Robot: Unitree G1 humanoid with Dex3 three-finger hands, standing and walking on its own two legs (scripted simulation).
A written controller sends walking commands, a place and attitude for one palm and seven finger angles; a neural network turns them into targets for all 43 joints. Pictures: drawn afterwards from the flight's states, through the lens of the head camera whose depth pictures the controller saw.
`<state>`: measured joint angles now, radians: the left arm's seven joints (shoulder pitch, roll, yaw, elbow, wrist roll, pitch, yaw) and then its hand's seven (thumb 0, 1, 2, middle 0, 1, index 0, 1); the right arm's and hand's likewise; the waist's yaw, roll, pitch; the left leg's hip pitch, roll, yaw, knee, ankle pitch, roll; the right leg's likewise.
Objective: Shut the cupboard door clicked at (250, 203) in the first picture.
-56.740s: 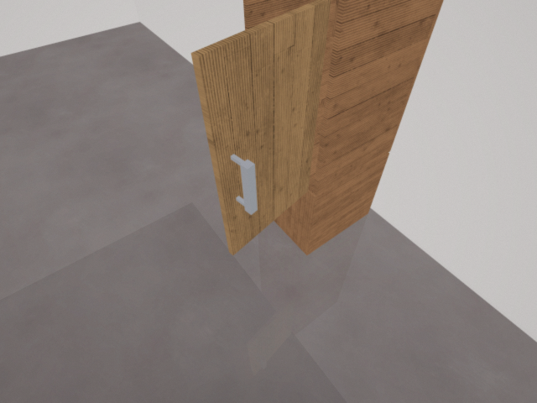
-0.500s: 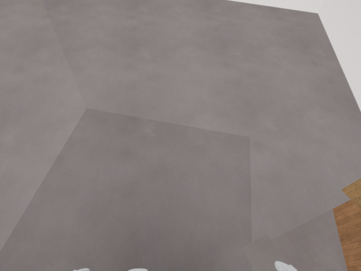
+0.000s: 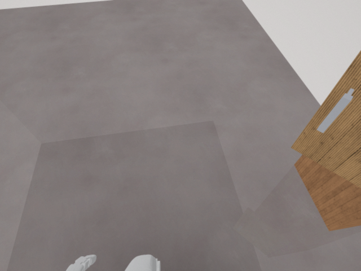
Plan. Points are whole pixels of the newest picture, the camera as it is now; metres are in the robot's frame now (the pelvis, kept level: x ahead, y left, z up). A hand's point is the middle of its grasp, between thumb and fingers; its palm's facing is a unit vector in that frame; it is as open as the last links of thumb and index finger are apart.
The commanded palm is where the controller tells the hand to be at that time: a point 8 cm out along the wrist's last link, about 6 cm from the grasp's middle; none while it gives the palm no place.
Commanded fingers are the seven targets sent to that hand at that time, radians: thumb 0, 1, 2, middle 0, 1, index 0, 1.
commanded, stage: turn to face it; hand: left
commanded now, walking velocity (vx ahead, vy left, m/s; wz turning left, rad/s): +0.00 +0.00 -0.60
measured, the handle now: (335, 111) +0.59 -0.46 -0.05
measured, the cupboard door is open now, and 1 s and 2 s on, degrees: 40 40 40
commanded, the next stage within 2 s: take the last steps up to it in 1.02 s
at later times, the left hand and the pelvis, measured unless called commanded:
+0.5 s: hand (119, 245) +0.19 +0.18 -0.15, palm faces -0.29 -0.93 -0.23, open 7.4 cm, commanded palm none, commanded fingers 0.00 0.90 0.90 -0.20 -0.30 -0.20 -0.30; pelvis +0.02 +0.01 +0.01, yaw -18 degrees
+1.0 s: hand (136, 236) +0.22 +0.14 -0.17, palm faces -0.47 -0.86 -0.19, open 7.4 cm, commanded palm none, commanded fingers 0.00 0.90 0.90 -0.20 -0.30 -0.20 -0.30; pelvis +0.05 +0.00 +0.00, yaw -31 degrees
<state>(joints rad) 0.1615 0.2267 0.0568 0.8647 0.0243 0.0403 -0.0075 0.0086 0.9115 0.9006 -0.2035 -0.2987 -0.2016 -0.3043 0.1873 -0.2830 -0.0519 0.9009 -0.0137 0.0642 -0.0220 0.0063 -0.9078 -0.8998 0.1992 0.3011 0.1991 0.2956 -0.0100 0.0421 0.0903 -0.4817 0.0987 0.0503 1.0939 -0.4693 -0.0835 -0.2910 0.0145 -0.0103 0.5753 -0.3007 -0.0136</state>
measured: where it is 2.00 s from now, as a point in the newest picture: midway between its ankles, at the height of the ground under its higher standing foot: outside the picture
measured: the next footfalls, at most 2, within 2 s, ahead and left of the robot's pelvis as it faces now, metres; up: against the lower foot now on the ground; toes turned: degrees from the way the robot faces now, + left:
left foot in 0.16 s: +0.08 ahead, +0.13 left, +0.00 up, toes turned -2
right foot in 0.54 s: +0.01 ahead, -0.13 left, +0.00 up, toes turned -24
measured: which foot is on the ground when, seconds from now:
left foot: up 0.00-0.14, down 0.16-0.54, up 0.56-0.88, down 0.90-1.00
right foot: down 0.00-0.16, up 0.18-0.52, down 0.54-0.90, up 0.92-1.00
